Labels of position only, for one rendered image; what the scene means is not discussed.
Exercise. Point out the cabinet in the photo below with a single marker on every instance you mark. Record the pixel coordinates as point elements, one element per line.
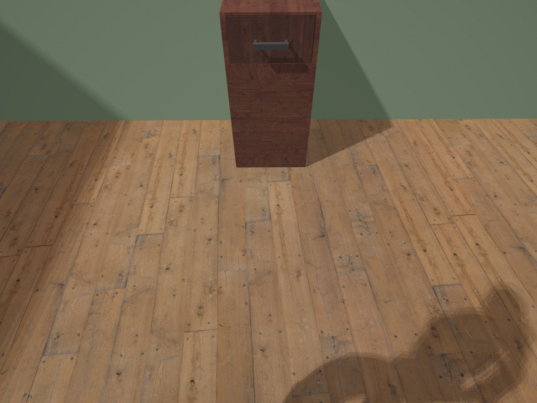
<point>270,103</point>

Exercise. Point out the handle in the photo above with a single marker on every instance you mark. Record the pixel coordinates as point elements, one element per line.
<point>271,45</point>

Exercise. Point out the drawer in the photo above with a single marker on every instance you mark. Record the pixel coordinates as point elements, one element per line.
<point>244,29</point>

